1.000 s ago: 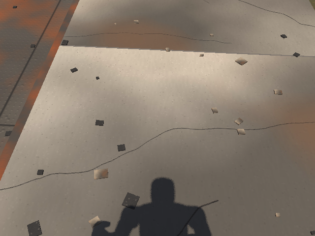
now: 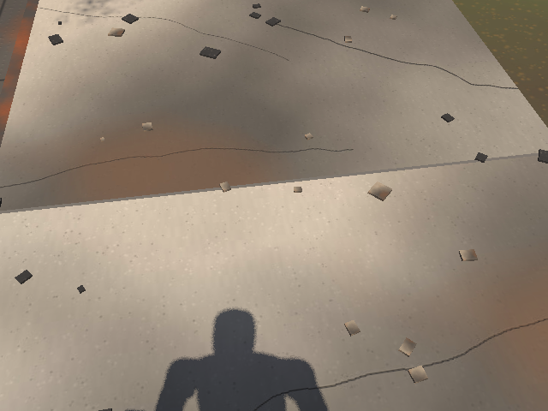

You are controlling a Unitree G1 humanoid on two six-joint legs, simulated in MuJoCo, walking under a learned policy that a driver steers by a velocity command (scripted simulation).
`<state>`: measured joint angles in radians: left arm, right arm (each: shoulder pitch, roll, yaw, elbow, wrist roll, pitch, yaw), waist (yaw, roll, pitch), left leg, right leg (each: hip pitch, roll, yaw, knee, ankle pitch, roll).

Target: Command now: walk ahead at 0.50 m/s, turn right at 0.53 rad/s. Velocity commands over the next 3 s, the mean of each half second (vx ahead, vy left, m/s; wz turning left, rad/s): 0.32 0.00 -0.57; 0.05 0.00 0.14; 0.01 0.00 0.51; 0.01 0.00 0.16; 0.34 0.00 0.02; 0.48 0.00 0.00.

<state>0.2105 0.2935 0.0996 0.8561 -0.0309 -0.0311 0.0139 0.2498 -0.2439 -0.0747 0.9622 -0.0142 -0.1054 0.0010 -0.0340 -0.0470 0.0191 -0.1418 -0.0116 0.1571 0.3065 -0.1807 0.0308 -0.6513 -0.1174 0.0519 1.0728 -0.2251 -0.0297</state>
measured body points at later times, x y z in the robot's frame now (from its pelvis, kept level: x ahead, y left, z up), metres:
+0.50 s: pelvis +0.21 -0.08 -0.01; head +0.26 -0.11 +0.44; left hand +0.42 +0.16 -0.11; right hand +0.29 -0.40 -0.13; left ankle +0.28 +0.10 -0.66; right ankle +0.26 -0.15 -0.75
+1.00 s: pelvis +0.29 -0.08 -0.02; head +0.32 -0.08 +0.43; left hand +0.47 +0.18 -0.12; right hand +0.37 -0.38 -0.13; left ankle +0.35 +0.07 -0.74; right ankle +0.26 -0.16 -0.75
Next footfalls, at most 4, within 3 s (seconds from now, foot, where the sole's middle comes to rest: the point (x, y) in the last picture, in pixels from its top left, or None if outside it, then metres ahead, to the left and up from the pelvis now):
0.26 right None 0.30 -0.16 -0.78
0.74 left None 0.39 0.06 -0.78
1.38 left None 0.34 0.08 -0.78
1.78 right None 0.38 -0.16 -0.78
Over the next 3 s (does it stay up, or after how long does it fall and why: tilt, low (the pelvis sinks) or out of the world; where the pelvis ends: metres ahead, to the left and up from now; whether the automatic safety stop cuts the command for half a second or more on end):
stays up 0.76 0.01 0.00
